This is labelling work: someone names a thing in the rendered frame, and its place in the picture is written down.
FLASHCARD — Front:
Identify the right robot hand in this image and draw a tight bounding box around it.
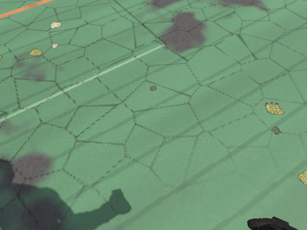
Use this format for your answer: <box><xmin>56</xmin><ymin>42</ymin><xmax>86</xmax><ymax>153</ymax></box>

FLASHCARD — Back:
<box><xmin>248</xmin><ymin>217</ymin><xmax>297</xmax><ymax>230</ymax></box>

